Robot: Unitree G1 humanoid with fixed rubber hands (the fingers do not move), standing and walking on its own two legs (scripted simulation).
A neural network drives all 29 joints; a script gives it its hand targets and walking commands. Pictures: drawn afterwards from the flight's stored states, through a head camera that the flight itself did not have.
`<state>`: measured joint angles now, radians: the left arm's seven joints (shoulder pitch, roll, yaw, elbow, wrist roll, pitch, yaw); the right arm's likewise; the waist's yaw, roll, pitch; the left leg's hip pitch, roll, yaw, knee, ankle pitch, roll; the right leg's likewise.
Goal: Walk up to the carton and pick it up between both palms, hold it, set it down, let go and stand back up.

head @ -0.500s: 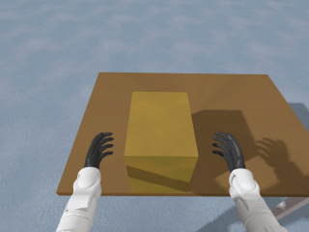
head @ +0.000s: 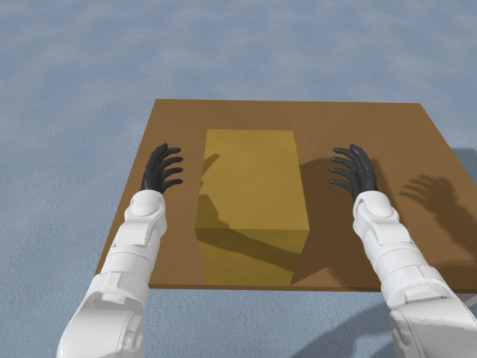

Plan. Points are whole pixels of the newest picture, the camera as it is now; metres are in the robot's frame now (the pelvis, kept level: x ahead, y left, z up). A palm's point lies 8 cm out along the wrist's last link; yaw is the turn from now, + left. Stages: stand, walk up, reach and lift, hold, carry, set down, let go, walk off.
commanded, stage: reach and lift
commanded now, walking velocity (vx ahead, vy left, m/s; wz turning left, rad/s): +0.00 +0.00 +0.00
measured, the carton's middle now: (248, 208) +0.45 +0.03 -0.06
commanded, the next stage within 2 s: none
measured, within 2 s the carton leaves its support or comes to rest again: neither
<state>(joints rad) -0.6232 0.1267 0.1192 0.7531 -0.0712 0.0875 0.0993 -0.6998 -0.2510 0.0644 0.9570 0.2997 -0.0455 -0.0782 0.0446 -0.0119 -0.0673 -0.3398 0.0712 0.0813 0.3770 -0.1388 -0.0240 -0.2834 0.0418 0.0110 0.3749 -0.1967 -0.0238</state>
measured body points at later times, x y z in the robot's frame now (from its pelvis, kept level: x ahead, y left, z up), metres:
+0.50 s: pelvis +0.01 +0.00 +0.00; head +0.05 +0.02 +0.44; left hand +0.43 +0.20 +0.07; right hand +0.46 -0.17 +0.09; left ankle +0.03 +0.14 -0.74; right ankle -0.01 -0.10 -0.74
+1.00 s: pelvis -0.01 +0.01 -0.04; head +0.11 +0.00 +0.39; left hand +0.42 +0.19 -0.04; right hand +0.45 -0.15 -0.03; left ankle +0.03 +0.14 -0.74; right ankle -0.01 -0.10 -0.74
